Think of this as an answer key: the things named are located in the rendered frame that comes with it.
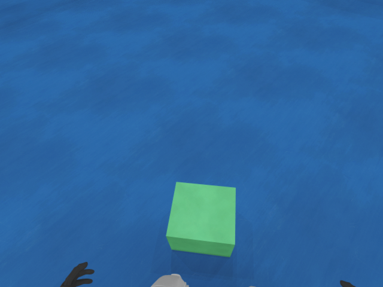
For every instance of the robot left thigh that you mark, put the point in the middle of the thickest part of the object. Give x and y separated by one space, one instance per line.
169 281

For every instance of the carton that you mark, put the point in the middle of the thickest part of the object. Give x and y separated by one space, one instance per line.
202 219

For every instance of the robot left hand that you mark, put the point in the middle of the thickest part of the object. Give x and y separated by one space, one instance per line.
78 271

